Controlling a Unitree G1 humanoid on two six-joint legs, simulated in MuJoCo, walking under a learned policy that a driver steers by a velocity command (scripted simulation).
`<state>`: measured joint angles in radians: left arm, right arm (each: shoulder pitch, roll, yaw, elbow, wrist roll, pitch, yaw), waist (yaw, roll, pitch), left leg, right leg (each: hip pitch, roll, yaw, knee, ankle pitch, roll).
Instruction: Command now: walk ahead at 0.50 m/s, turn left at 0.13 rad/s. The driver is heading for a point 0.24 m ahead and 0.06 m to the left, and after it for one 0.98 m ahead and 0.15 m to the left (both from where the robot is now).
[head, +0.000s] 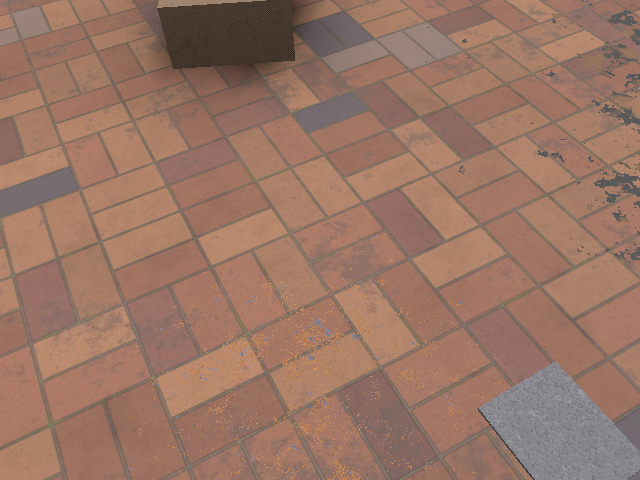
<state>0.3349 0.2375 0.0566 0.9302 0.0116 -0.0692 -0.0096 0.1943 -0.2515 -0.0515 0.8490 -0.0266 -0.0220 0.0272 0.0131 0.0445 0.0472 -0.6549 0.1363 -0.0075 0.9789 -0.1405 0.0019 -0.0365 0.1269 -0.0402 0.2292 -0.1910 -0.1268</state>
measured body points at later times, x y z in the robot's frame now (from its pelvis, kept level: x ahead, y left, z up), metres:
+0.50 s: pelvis +0.28 +0.07 +0.00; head +0.30 +0.09 +0.45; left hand +0.34 +0.35 -0.12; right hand +0.38 -0.19 -0.13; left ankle +0.26 +0.11 -0.75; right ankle +0.37 -0.08 -0.67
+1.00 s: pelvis +0.57 +0.08 -0.01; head +0.60 +0.08 +0.44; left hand +0.57 +0.36 -0.13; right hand +0.71 -0.15 -0.13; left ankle +0.51 +0.22 -0.66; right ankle +0.61 +0.04 -0.75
